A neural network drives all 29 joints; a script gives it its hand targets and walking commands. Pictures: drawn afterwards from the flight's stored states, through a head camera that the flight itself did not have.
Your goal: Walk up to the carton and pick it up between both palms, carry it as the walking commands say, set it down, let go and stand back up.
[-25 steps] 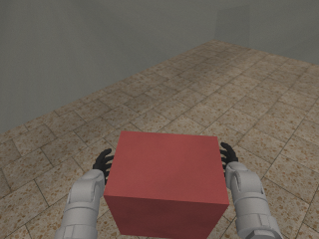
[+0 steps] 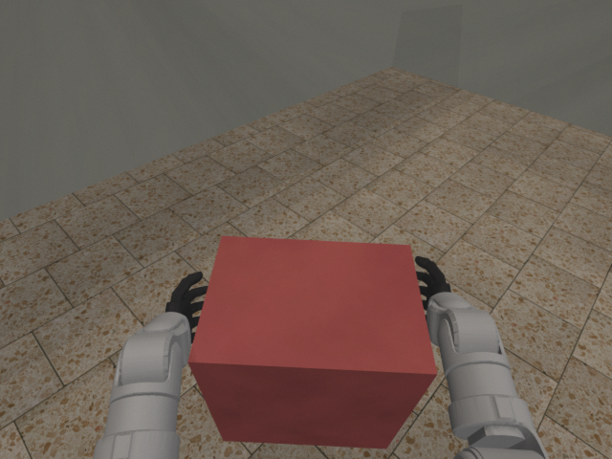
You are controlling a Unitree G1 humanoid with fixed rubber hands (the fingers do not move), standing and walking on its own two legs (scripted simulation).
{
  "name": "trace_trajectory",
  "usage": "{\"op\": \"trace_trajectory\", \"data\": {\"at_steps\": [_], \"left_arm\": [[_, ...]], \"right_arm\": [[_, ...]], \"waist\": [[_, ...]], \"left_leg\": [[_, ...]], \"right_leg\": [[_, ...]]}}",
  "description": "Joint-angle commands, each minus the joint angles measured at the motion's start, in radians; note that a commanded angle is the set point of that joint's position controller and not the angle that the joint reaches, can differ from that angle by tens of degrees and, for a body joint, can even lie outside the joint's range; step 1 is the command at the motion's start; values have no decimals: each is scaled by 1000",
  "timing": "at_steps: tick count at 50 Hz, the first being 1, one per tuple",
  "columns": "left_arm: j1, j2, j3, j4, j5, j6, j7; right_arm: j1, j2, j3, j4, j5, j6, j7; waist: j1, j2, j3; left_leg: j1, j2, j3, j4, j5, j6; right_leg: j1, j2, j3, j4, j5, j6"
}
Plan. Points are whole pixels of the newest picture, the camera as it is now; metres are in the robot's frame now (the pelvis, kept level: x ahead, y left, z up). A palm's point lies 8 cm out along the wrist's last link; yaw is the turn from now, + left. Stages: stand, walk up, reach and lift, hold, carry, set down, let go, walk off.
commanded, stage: carry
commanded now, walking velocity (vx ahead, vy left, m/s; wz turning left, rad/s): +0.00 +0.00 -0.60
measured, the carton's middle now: (309, 350) +0.29 -0.02 -0.02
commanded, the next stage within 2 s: none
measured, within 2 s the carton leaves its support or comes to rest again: neither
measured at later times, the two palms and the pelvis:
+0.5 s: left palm (284, 233) +0.44 +0.01 +0.08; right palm (516, 266) +0.35 -0.33 +0.09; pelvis +0.06 -0.03 -0.01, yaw -16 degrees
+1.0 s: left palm (324, 182) +0.57 -0.07 +0.08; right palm (530, 241) +0.40 -0.37 +0.09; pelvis +0.17 -0.03 -0.01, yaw -29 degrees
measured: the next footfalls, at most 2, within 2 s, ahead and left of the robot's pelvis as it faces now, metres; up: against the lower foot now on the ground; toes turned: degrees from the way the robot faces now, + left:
right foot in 0.24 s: +0.09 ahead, -0.14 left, +0.00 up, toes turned -8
left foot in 0.62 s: +0.12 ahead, +0.08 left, +0.00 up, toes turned -12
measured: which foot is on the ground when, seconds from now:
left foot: down 0.00-0.26, up 0.28-0.60, down 0.62-0.90, up 0.92-1.00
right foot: up 0.00-0.22, down 0.24-0.62, up 0.64-0.84, down 0.86-1.00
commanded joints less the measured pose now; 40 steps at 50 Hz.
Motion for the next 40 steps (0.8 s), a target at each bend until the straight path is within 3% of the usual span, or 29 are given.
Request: {"op": "trace_trajectory", "data": {"at_steps": [1,3,4,7,9,10,11,12,13,14,15,17,19,21,24,27,28,29,30,31,32,33,34,36,38,40], "left_arm": [[-1263,-779,-783,-560,-470,88,-95],[-1244,-750,-765,-543,-501,166,-78],[-1236,-731,-754,-530,-498,200,-72],[-1345,-703,-749,-490,-533,272,-62],[-1360,-701,-718,-418,-538,310,-55],[-1322,-702,-684,-357,-521,328,-56],[-1309,-698,-654,-326,-510,338,-55],[-1309,-690,-619,-299,-498,346,-51],[-1226,-694,-575,-269,-469,360,-49],[-1192,-720,-564,-256,-448,359,-50],[-1225,-735,-565,-280,-456,364,-51],[-1311,-776,-580,-359,-486,363,-55],[-1381,-793,-575,-391,-502,358,-55],[-1425,-803,-573,-435,-514,353,-51],[-1430,-820,-583,-511,-525,351,-45],[-1424,-847,-601,-592,-537,352,-38],[-1409,-858,-606,-605,-541,353,-35],[-1385,-876,-615,-604,-548,355,-30],[-1378,-898,-631,-626,-558,354,-24],[-1393,-897,-650,-681,-572,352,-13],[-1339,-894,-652,-683,-565,355,-9],[-1387,-875,-679,-730,-577,356,-5],[-1344,-880,-691,-713,-581,358,-7],[-1326,-890,-707,-757,-592,354,-3],[-1251,-892,-705,-697,-569,363,-3],[-1205,-878,-704,-637,-550,375,-6]], "right_arm": [[-973,976,697,-484,452,131,235],[-924,964,669,-443,452,205,209],[-891,951,650,-414,447,237,204],[-956,906,609,-354,459,303,195],[-984,896,577,-291,461,341,192],[-948,886,552,-244,447,360,191],[-986,884,546,-242,450,371,191],[-979,910,538,-227,446,382,197],[-948,917,521,-199,445,397,202],[-941,951,517,-185,461,402,212],[-970,980,520,-191,475,402,214],[-1045,1044,549,-256,511,393,220],[-1139,1069,558,-315,544,383,216],[-1195,1083,568,-371,567,380,210],[-1201,1106,574,-451,581,377,201],[-1150,1132,563,-556,586,372,198],[-1125,1135,562,-583,585,371,196],[-1115,1123,561,-595,578,371,193],[-1114,1114,564,-619,578,363,189],[-1094,1107,569,-676,585,360,182],[-1075,1082,566,-702,576,367,177],[-1059,1063,566,-735,568,363,174],[-1035,1051,566,-731,551,367,171],[-1043,1026,559,-811,542,360,169],[-1007,996,560,-815,527,367,172],[-966,974,565,-736,503,383,179]], "waist": [[55,120,-323],[48,140,-406],[48,158,-419],[44,205,-420],[60,173,-427],[70,86,-449],[78,-36,-475],[57,-254,-462],[65,-233,-430],[77,-208,-444],[72,-171,-439],[67,-151,-452],[72,-185,-474],[75,-214,-496],[74,-214,-543],[57,-183,-596],[38,-155,-620],[24,-37,-645],[29,161,-705],[34,290,-752],[36,249,-774],[25,248,-749],[27,245,-708],[25,296,-686],[21,322,-681],[36,338,-697]], "left_leg": [[130,391,-178,-190,112,128],[242,390,-114,-60,555,132],[259,388,-86,-35,622,126],[280,386,-16,15,645,95],[269,332,78,119,607,24],[161,280,114,231,521,-36],[-98,205,90,355,247,-92],[-373,71,88,452,-265,-136],[-470,50,20,489,-370,-142],[-488,26,-4,465,-356,-136],[-492,33,-17,465,-330,-133],[-456,49,-35,410,-285,-135],[-418,31,-37,343,-257,-137],[-367,12,-29,307,-233,-138],[-251,14,-32,225,-177,-120],[-39,35,-20,10,-70,-88],[116,80,-16,-109,67,-69],[316,191,-71,-175,361,-29],[599,383,-190,-32,996,44],[844,521,-236,128,1517,104],[826,537,-167,110,1502,117],[792,518,-136,116,1442,119],[763,470,-76,126,1385,81],[756,396,9,153,1364,32],[795,375,54,180,1382,11],[715,355,119,236,1416,-20]], "right_leg": [[-320,-80,-27,329,-101,15],[-298,-57,-52,274,-140,14],[-277,-41,-75,252,-156,14],[-237,-18,-111,127,-128,9],[-131,10,-106,-117,-19,-5],[18,-42,16,-232,164,-41],[241,-169,269,-206,554,-114],[418,-327,537,-162,998,-182],[473,-319,553,-129,1064,-191],[495,-307,534,-124,1016,-205],[466,-276,496,-126,946,-192],[424,-232,451,-140,829,-174],[401,-215,454,-165,735,-175],[369,-205,470,-187,694,-188],[311,-190,463,-178,685,-190],[230,-140,375,-89,719,-166],[145,-98,294,-22,719,-132],[-11,-34,188,99,545,-98],[-287,43,78,233,11,-70],[-516,74,-22,344,-361,-42],[-477,13,-55,333,-330,-28],[-462,26,-84,280,-272,-8],[-445,31,-98,248,-196,-13],[-407,56,-123,137,-98,-17],[-389,73,-154,19,-42,-23],[-231,79,-161,-118,57,-51]]}}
